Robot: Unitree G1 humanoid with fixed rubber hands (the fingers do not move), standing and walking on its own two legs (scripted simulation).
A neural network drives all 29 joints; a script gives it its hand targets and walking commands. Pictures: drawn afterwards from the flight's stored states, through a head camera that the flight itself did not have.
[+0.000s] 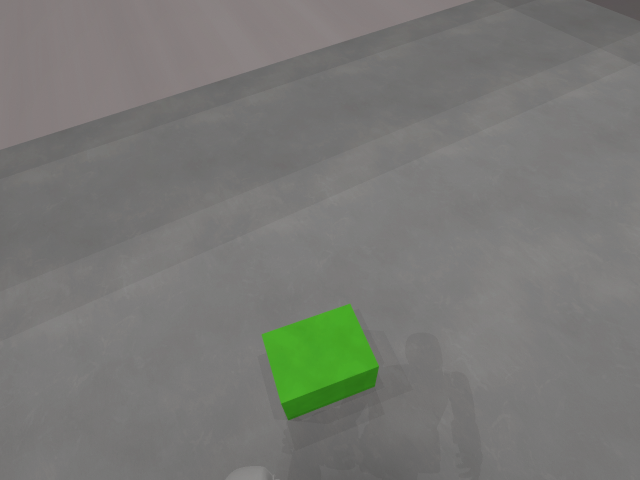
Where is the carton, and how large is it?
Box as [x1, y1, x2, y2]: [262, 304, 378, 419]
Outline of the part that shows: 350,304 262,334 280,401 288,419 374,386 378,365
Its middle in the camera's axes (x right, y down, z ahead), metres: +0.00 +0.37 +1.18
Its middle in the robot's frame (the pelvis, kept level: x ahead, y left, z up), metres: +0.52 +0.05 -0.69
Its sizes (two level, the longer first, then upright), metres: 0.282 0.208 0.177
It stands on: the floor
